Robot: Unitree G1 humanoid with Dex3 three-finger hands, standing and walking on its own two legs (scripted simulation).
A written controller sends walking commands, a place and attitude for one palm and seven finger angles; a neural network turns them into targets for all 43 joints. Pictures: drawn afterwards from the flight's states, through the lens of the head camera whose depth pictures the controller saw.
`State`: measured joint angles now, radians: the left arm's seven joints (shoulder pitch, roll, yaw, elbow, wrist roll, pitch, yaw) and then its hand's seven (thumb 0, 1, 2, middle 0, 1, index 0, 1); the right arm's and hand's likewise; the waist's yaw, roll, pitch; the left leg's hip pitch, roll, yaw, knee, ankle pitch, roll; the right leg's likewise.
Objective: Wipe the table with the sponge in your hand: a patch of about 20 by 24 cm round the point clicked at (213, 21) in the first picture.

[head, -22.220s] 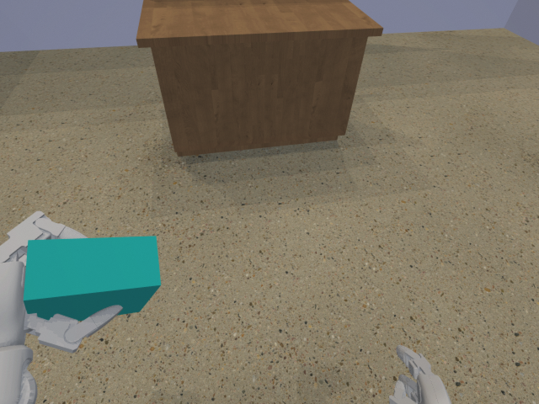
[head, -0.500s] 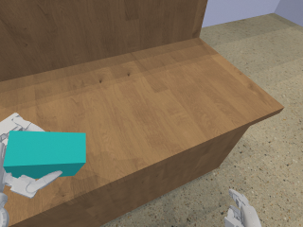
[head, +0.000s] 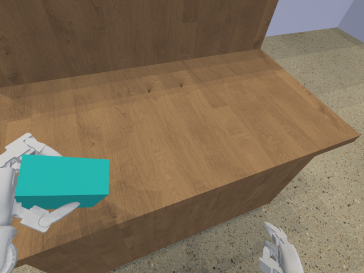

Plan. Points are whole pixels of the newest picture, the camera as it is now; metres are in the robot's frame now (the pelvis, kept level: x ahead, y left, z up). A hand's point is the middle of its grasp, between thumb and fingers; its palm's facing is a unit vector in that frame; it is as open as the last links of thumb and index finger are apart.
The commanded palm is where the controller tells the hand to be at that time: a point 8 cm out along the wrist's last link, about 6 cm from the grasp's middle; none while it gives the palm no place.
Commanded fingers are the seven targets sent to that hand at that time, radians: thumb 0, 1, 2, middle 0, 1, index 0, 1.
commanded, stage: come to a stop and stand still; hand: left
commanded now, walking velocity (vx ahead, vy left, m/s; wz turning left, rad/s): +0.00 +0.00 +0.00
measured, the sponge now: (76, 185) +0.23 +0.21 +0.12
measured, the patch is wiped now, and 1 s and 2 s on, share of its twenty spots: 0.00 0.00 0.00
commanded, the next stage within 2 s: look again from close up in 0.52 s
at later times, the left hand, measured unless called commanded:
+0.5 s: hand (17, 171) +0.22 +0.29 +0.15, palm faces +0.37 -0.85 -0.38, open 10.1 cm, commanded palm +0.16 +0.32 +0.18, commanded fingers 0.00 0.10 1.30 -1.20 -1.60 -1.20 -1.60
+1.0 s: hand (46, 171) +0.23 +0.25 +0.15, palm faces +0.36 -0.85 -0.39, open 10.1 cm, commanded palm +0.17 +0.29 +0.18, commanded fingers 0.00 0.10 1.30 -1.20 -1.60 -1.20 -1.60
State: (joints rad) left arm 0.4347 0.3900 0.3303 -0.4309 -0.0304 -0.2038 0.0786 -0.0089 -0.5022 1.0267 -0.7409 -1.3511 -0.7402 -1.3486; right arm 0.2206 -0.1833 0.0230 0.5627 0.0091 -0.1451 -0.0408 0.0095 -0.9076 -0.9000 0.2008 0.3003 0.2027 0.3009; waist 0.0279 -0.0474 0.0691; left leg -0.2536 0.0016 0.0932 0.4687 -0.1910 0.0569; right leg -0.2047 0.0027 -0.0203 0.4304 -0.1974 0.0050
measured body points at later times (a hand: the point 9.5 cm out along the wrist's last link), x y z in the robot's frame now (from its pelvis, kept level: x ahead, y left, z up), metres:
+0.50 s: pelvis +0.00 +0.04 +0.00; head +0.03 +0.08 +0.45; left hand +0.20 +0.34 +0.17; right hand +0.19 -0.17 -0.06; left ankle +0.04 +0.08 -0.74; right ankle +0.02 -0.12 -0.74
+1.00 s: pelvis +0.01 +0.00 +0.00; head +0.04 +0.03 +0.45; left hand +0.20 +0.29 +0.17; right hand +0.19 -0.22 -0.07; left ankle +0.04 +0.08 -0.74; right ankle +0.02 -0.13 -0.74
